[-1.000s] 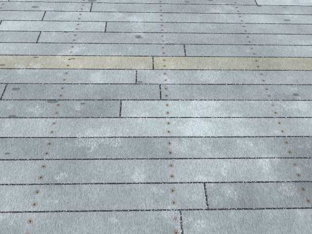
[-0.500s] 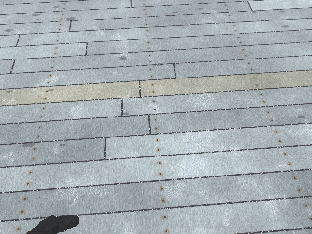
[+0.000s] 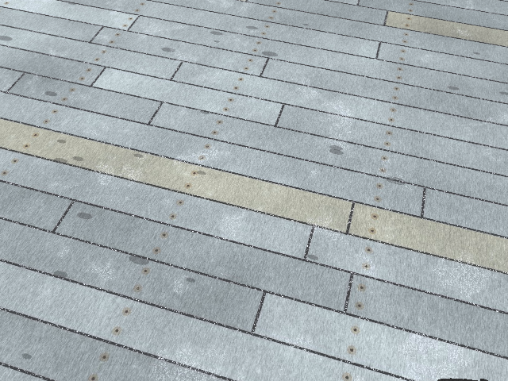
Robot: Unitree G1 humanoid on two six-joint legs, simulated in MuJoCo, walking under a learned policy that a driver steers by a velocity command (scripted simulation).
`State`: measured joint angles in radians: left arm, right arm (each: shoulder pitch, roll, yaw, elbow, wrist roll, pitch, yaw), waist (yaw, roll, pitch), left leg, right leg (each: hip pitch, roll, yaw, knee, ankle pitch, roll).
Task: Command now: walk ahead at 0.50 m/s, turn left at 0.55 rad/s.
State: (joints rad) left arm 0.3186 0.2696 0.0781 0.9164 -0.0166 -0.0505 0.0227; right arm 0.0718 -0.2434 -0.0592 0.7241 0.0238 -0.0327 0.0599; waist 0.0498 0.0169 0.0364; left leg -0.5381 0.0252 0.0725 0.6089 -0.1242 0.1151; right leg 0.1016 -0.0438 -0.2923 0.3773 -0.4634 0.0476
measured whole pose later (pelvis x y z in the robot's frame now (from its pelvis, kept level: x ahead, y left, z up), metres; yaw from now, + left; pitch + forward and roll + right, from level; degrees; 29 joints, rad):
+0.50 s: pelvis +0.24 +0.00 +0.00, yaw +19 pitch +3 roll +0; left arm 0.04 0.26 0.05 0.72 0.03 -0.09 0.00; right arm 0.26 -0.31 -0.09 0.70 0.01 0.01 -0.04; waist -0.05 0.01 0.03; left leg -0.26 -0.13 -0.21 0.78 -0.52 0.03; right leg -0.48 0.04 0.04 0.51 -0.05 -0.01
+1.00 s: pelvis +0.27 +0.03 +0.02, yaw +24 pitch +0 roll -1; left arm 0.21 0.28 0.05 0.82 -0.01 0.01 -0.01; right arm 0.19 -0.23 -0.04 0.68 -0.03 0.02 -0.03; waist 0.03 -0.03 0.02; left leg -0.25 0.03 0.02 0.54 -0.30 0.00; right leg -0.40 -0.02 -0.02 0.74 -0.40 0.03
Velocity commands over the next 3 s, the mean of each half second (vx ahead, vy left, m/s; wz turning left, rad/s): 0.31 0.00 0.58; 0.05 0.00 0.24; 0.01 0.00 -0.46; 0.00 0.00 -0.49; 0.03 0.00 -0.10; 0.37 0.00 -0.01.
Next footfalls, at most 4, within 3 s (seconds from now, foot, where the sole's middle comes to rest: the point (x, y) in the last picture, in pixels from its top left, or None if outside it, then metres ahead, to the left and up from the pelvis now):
0.02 left None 0.17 0.09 -0.76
0.46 right None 0.42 -0.05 -0.76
0.86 left None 0.25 0.16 -0.76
1.22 right None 0.34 -0.08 -0.76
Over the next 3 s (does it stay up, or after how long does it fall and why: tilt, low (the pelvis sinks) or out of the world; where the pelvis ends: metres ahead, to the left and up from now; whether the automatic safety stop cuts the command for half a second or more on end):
stays up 0.47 0.01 0.02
